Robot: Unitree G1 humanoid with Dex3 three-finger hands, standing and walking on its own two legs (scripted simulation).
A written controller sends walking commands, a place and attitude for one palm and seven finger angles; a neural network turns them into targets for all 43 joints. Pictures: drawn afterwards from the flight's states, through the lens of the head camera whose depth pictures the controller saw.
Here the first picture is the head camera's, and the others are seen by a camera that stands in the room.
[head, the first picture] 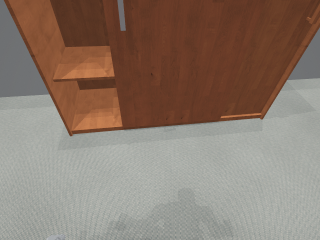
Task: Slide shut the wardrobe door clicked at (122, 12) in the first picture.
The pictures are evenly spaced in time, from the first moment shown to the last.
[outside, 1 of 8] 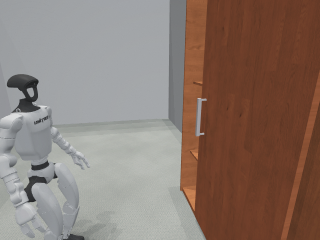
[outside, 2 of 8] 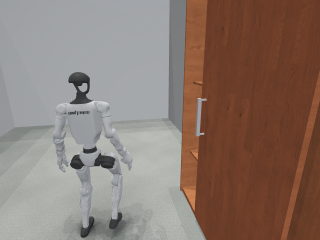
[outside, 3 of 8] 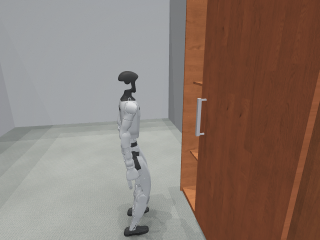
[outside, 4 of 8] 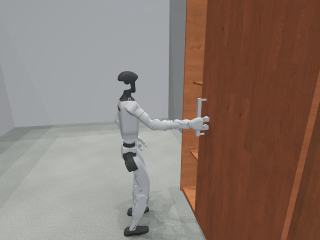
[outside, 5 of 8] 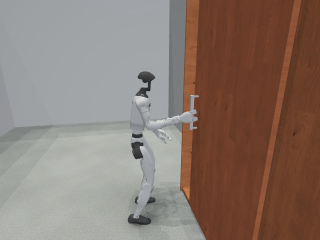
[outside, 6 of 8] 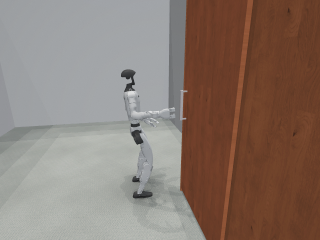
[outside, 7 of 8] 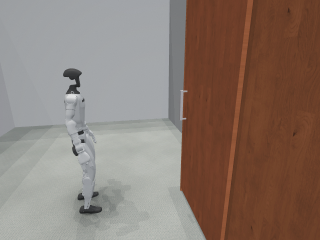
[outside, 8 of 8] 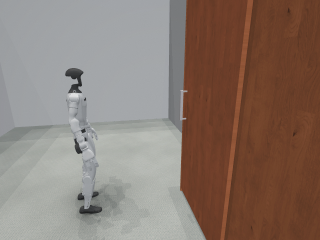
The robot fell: no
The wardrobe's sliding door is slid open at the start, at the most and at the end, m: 0.40 0.40 0.00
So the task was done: yes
